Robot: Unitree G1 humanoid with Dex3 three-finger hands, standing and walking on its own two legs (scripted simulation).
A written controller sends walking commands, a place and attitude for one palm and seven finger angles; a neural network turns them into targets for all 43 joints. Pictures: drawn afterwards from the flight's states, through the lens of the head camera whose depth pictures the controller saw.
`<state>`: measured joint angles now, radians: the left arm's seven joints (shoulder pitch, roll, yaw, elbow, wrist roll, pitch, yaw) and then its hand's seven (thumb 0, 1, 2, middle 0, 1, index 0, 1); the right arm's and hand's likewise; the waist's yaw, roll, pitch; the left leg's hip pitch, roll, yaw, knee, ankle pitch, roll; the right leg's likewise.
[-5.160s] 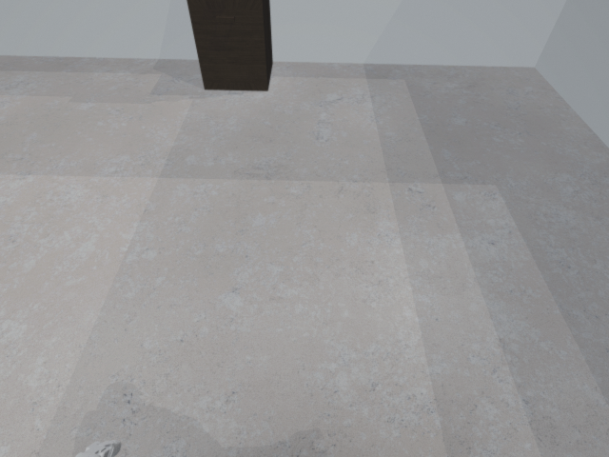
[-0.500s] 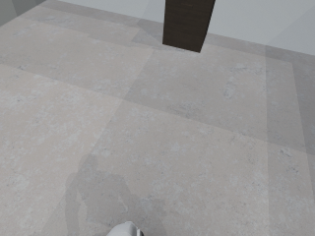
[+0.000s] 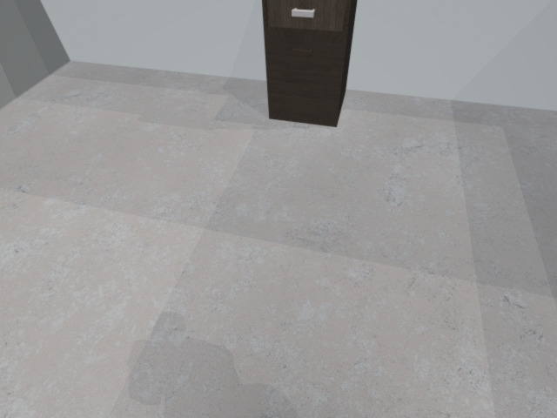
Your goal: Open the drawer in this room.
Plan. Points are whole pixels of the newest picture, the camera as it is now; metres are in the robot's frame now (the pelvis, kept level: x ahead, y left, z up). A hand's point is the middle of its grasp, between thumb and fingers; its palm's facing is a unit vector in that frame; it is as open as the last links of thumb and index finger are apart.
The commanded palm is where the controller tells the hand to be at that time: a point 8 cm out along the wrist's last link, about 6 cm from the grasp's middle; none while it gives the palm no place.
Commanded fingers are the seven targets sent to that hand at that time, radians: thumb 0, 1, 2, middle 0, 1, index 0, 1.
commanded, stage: turn or walk to find it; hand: left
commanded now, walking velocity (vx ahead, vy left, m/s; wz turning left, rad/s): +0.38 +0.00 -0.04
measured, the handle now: (303, 11) +1.86 -0.08 -0.12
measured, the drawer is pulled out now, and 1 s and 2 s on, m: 0.00 0.00 0.00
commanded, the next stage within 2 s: stand and wait in 1.44 s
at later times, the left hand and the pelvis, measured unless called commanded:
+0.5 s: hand (151, 407) +0.18 +0.23 -0.17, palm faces +0.07 -0.99 -0.16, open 7.4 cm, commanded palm none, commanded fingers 0.00 0.90 0.90 -0.20 -0.30 -0.20 -0.30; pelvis +0.18 +0.06 +0.01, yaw +1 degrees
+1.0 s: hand (180, 314) +0.34 +0.22 -0.17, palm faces +0.09 -0.98 -0.19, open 7.2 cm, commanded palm none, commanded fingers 0.00 0.90 0.90 -0.20 -0.30 -0.20 -0.30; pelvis +0.36 +0.04 +0.01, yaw +2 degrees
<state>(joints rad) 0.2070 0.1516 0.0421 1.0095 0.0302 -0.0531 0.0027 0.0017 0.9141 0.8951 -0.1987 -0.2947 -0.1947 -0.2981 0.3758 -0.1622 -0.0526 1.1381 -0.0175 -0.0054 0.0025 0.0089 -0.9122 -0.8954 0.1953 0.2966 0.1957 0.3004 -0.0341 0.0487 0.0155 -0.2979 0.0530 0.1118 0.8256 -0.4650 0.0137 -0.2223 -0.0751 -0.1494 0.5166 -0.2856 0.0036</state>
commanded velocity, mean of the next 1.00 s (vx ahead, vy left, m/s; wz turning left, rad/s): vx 0.30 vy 0.00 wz -0.03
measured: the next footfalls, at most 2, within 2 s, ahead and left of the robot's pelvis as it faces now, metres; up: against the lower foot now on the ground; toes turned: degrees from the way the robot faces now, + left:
left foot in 0.26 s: +0.22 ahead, +0.15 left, +0.00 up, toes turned +12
right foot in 0.72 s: +0.38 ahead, -0.10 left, +0.00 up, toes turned -7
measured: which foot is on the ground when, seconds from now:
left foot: up 0.00-0.24, down 0.26-0.72, up 0.74-1.00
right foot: down 0.00-0.28, up 0.30-0.70, down 0.72-1.00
